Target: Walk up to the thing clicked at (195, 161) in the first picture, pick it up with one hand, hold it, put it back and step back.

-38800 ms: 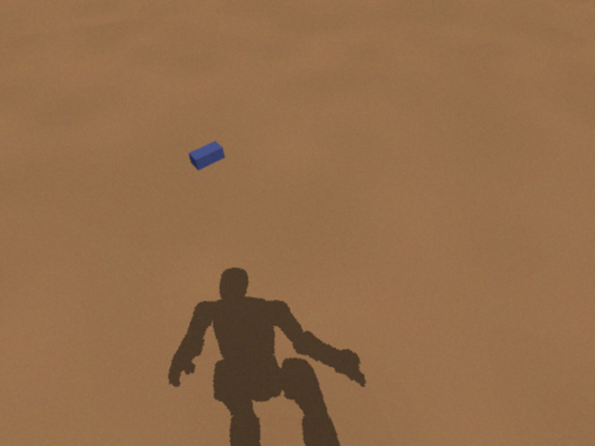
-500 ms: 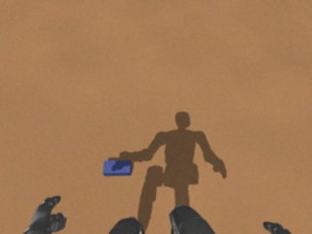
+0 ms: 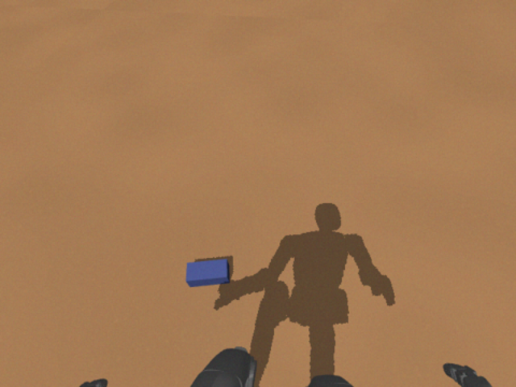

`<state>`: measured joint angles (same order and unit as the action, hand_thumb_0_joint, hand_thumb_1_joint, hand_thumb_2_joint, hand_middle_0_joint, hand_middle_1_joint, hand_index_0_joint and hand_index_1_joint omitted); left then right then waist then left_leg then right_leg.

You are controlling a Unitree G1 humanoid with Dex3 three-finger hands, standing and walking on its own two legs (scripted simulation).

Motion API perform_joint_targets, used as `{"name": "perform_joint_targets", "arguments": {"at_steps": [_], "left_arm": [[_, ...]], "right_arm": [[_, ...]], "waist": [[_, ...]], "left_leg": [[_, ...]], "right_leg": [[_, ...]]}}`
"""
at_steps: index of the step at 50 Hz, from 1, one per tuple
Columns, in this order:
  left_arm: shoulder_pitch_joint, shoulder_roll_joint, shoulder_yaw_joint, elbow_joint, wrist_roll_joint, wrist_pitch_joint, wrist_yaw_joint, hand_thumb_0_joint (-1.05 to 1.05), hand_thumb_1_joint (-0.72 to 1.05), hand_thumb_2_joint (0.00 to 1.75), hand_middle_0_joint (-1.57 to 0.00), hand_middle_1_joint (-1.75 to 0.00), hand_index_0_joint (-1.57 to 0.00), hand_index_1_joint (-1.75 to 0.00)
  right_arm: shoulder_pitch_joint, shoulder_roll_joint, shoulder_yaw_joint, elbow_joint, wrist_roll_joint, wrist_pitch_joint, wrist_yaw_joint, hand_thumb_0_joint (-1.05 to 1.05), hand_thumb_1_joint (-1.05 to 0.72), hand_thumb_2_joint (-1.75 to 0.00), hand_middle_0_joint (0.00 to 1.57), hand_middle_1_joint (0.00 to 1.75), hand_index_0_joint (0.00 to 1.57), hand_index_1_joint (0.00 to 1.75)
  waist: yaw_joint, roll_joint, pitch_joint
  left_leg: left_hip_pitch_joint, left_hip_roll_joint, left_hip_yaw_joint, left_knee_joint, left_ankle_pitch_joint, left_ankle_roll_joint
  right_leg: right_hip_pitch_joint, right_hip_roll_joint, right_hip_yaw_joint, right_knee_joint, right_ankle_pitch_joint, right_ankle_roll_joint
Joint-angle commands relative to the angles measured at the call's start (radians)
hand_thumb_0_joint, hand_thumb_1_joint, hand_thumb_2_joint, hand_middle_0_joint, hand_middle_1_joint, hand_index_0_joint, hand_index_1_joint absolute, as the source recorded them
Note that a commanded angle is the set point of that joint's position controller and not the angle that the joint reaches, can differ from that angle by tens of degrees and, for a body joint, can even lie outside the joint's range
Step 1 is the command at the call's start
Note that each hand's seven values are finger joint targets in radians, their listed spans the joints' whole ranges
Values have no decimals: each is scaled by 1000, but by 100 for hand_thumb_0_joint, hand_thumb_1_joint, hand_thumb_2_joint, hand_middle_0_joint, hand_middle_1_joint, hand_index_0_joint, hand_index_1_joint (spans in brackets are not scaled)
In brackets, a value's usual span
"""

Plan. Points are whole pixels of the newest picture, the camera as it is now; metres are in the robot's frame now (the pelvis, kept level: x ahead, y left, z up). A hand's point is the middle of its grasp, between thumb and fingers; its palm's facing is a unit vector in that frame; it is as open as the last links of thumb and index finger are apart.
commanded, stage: step back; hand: left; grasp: from above
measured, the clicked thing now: (208, 273) +0.57 +0.28 -0.73
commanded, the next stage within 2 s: none
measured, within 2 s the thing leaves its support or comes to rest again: neither
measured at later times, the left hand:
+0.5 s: hand out of the picture -0.08 +0.29 -0.15, palm faces +0.09 -0.93 -0.36, open 7.4 cm
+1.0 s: hand out of the picture -0.23 +0.27 -0.15, palm faces +0.07 -0.90 -0.43, open 7.4 cm
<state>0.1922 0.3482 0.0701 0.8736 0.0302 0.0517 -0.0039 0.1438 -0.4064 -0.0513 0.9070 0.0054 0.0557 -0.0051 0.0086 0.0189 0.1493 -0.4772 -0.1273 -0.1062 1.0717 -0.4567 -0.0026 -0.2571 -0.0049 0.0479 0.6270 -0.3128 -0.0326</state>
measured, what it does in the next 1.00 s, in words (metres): walks backwards: left foot, then right foot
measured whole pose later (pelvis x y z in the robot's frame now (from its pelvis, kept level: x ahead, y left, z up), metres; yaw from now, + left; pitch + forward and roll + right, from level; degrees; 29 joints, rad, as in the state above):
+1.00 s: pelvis -0.35 -0.02 -0.02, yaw +5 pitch -3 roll +2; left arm 0.10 0.42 0.08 0.76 0.03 0.06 0.02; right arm 0.20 -0.38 -0.05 0.90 -0.02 0.04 -0.02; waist 0.00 -0.05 0.20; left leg -0.22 -0.07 -0.02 0.65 -0.38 0.01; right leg -0.43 -0.09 0.02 0.73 -0.25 0.02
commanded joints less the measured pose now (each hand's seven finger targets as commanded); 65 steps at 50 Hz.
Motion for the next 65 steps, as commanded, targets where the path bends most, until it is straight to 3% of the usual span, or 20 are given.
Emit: {"name": "perform_joint_targets", "arguments": {"at_steps": [1, 7, 12, 14, 15, 16, 19, 30, 32, 34, 35, 39, 45, 48, 50, 51, 52, 55, 61, 65], "left_arm": [[-125, 240, 79, -150, 5, -43, 27, 0, 90, 90, -20, -30, -20, -30], [-19, 252, 78, -163, 6, -30, 41, 0, 90, 90, -20, -30, -20, -30], [-84, 268, 62, -184, -13, -4, 25, 0, 90, 90, -20, -30, -20, -30], [-97, 202, 48, -202, -20, -5, 24, 0, 90, 90, -20, -30, -20, -30], [-157, 241, 71, -204, -11, -6, 37, 0, 90, 90, -20, -30, -20, -30], [-151, 260, 77, -185, -4, -6, 40, 0, 90, 90, -20, -30, -20, -30], [-16, 229, 75, -122, -28, -1, 29, 0, 90, 90, -20, -30, -20, -30], [81, 200, 60, -72, -12, -32, 19, 0, 90, 90, -20, -30, -20, -30], [160, 224, 68, -26, 2, -37, 17, 0, 90, 90, -20, -30, -20, -30], [99, 376, 106, -69, 12, -31, 9, 0, 90, 90, -20, -30, -20, -30], [-16, 442, 114, -115, 20, -32, 15, 0, 90, 90, -20, -30, -20, -30], [-151, 285, 83, -151, 19, -38, 30, 0, 90, 90, -20, -30, -20, -30], [-26, 274, 79, -151, 21, -22, 44, 0, 90, 90, -20, -30, -20, -30], [-36, 262, 64, -164, -7, 4, 37, 0, 90, 90, -20, -30, -20, -30], [2, 181, 39, -178, -19, 11, 29, 0, 90, 90, -20, -30, -20, -30], [-92, 220, 50, -197, -17, 10, 45, 0, 90, 90, -20, -30, -20, -30], [-135, 253, 60, -190, -11, 11, 51, 0, 90, 90, -20, -30, -20, -30], [-31, 239, 60, -131, -28, 13, 33, 0, 90, 90, -20, -30, -20, -30], [-51, 210, 41, -114, -9, -38, 10, 0, 90, 90, -20, -30, -20, -30], [78, 213, 53, 10, 5, -70, 16, 0, 90, 90, -20, -30, -20, -30]], "right_arm": [[66, -173, -36, -53, -3, -35, -26, 0, -90, -90, 20, 30, 20, 30], [42, -162, -35, -95, -13, -43, -32, 0, -90, -90, 20, 30, 20, 30], [166, -173, -57, -34, -26, -47, -16, 0, -90, -90, 20, 30, 20, 30], [112, -309, -87, -63, -52, -47, -11, 0, -90, -90, 20, 30, 20, 30], [56, -370, -96, -84, -48, -46, -9, 0, -90, -90, 20, 30, 20, 30], [-3, -348, -90, -98, -51, -53, -14, 0, -90, -90, 20, 30, 20, 30], [-104, -227, -51, -127, -50, -59, -22, 0, -90, -90, 20, 30, 20, 30], [-22, -249, -69, -138, -33, -25, -19, 0, -90, -90, 20, 30, 20, 30], [-50, -238, -67, -146, -17, -13, -15, 0, -90, -90, 20, 30, 20, 30], [-102, -159, -52, -183, -8, -15, -19, 0, -90, -90, 20, 30, 20, 30], [-83, -193, -68, -172, -15, -11, -31, 0, -90, -90, 20, 30, 20, 30], [17, -175, -58, -106, -1, -18, -18, 0, -90, -90, 20, 30, 20, 30], [28, -131, -33, -129, -18, -45, -28, 0, -90, -90, 20, 30, 20, 30], [112, -137, -50, -83, -31, -55, -28, 0, -90, -90, 20, 30, 20, 30], [80, -277, -87, -89, -51, -51, -30, 0, -90, -90, 20, 30, 20, 30], [54, -370, -97, -114, -42, -46, -22, 0, -90, -90, 20, 30, 20, 30], [6, -371, -99, -119, -42, -54, -30, 0, -90, -90, 20, 30, 20, 30], [-77, -225, -54, -137, -49, -56, -38, 0, -90, -90, 20, 30, 20, 30], [37, -205, -58, -96, -44, -63, -19, 0, -90, -90, 20, 30, 20, 30], [-8, -222, -60, -91, -44, -35, -4, 0, -90, -90, 20, 30, 20, 30]], "waist": [[-16, -149, -118], [40, -222, -207], [-31, -155, -226], [-35, 191, -174], [-79, 242, -134], [-57, 187, -91], [40, 77, -99], [-11, 193, -239], [20, 149, -264], [50, -265, -157], [50, -340, -94], [-37, -172, -70], [30, -262, -167], [7, -204, -234], [34, 114, -257], [-32, 203, -226], [-38, 225, -163], [43, 95, -150], [-49, 139, -205], [17, 149, -202]], "left_leg": [[-20, -26, -49, 121, 10, -15], [-4, 92, 5, -238, -88, -20], [303, 97, 85, -631, 258, 26], [316, 415, -353, -753, 321, 162], [112, 535, -466, -811, 326, 304], [22, 542, -470, -812, 332, 323], [138, 365, -141, -715, 496, 209], [351, 356, -88, -551, 505, 208], [215, 311, -68, -515, 362, 135], [-35, 43, 44, -178, -68, 15], [39, 71, -28, 32, -138, -14], [38, -6, -43, 154, 13, 0], [7, 106, 45, -350, -72, -8], [209, 90, 107, -743, 276, 3], [436, 389, -291, -706, 624, 113], [262, 525, -400, -707, 651, 269], [124, 590, -489, -751, 597, 328], [218, 371, -109, -629, 745, 223], [443, 331, -107, -642, 232, 215], [215, 297, -33, -523, 172, 146]], "right_leg": [[46, -174, 160, -220, 379, -139], [284, -275, 214, -146, 525, -202], [36, -183, 120, -51, 280, -90], [-246, 44, -3, 204, -186, 1], [-174, 91, 72, 435, -338, 23], [-144, 81, 141, 581, -328, 20], [-221, 121, 153, 697, -177, 8], [-13, 29, -27, -73, -76, 43], [122, 22, -26, -200, 68, -1], [-33, -289, 440, -323, -90, -176], [-258, -431, 572, -385, -92, -279], [-179, -204, 158, -227, 223, -156], [207, -223, 167, -87, 468, -145], [178, -170, 108, 86, 520, -95], [-217, 19, 4, 305, -30, -3], [-205, 68, 49, 446, -334, 18], [-162, 33, 145, 576, -333, 22], [-214, 91, 149, 685, -206, 14], [-180, 28, 22, 131, -204, 54], [154, 40, -33, -321, -32, -9]]}}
